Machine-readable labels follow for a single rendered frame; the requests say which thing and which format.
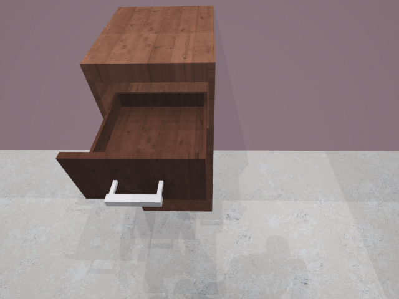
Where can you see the cabinet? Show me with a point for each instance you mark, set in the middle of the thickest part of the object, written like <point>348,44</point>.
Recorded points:
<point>158,49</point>

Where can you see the handle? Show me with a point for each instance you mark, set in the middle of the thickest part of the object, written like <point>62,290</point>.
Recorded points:
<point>134,200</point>

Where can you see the drawer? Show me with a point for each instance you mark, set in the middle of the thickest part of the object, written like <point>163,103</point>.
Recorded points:
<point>146,137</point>

